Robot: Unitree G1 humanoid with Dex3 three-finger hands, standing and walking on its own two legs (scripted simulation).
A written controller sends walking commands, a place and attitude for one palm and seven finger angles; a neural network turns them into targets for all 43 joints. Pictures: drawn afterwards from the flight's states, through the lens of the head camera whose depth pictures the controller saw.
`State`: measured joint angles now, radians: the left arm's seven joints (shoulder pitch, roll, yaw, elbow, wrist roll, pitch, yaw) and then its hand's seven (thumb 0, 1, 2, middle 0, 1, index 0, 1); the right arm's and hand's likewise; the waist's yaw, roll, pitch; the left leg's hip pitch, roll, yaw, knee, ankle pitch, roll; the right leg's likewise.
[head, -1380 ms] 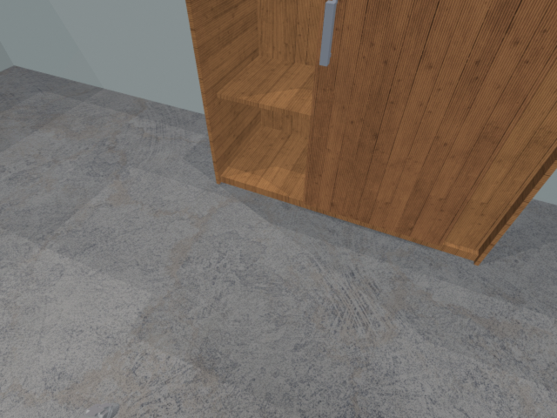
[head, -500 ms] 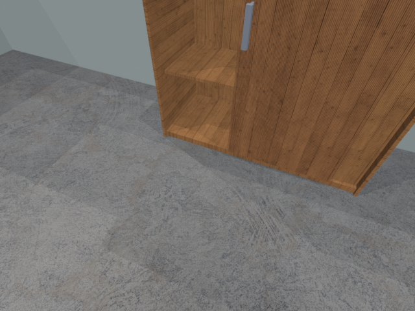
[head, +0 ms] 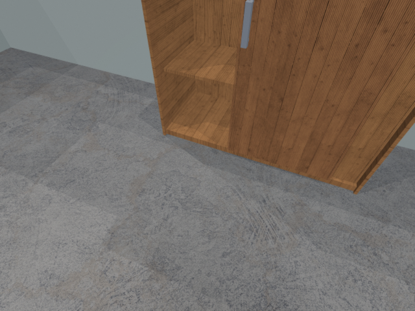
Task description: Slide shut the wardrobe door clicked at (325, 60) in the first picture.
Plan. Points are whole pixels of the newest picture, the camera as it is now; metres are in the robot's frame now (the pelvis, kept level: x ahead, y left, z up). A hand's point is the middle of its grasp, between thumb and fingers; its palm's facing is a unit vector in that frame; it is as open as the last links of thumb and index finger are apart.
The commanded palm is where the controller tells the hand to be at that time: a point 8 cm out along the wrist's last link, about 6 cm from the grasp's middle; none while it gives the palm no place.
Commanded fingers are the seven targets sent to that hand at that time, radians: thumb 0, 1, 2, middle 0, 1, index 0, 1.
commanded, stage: look at it before walking up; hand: right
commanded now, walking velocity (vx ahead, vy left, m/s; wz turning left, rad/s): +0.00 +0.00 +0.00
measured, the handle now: (248, 23) +1.16 -0.11 +0.08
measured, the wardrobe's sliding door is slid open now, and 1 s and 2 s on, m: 0.47 0.47 0.47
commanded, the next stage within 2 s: walk to a spot facing it in 0.06 s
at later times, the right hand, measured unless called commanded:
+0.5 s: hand out of the picture +0.08 -0.19 -0.18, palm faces -0.14 +0.96 -0.25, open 7.4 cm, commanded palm none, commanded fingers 0.00 -0.90 -0.90 0.20 0.30 0.20 0.30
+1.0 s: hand (275, 299) +0.20 -0.14 -0.18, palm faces -0.25 +0.95 -0.19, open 7.4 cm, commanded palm none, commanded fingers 0.00 -0.90 -0.90 0.20 0.30 0.20 0.30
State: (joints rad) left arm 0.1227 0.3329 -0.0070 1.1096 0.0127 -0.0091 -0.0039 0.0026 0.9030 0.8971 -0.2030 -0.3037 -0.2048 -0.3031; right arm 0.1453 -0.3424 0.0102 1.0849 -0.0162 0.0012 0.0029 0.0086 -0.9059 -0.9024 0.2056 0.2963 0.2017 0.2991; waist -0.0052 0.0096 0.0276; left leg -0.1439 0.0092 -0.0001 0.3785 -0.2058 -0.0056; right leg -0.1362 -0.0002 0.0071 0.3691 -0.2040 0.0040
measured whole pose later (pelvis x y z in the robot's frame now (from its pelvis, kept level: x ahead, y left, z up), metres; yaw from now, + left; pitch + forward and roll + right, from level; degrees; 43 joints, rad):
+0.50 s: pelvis +0.03 +0.02 -0.01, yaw +10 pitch -1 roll -1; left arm 0.23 0.25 0.02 1.04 0.03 -0.01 0.00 0.00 0.90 0.90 -0.20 -0.30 -0.21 -0.30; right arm 0.30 -0.25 -0.03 1.02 -0.03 0.05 0.04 0.01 -0.91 -0.90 0.20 0.30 0.20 0.30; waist -0.02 0.00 0.01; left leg -0.31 0.01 0.03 0.73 -0.46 0.00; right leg -0.12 -0.07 -0.14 0.50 -0.36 0.03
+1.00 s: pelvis +0.22 +0.04 -0.02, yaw +22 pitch +2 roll +1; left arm 0.07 0.18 0.04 0.92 0.02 -0.01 -0.03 0.00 0.91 0.90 -0.20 -0.30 -0.20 -0.30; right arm 0.48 -0.17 -0.04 1.04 -0.03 -0.05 -0.01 0.01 -0.91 -0.90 0.21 0.30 0.20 0.30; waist -0.08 0.00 0.04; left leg 0.03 -0.05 -0.13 0.35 -0.40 0.02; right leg -0.57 -0.08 -0.06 0.76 -0.21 0.04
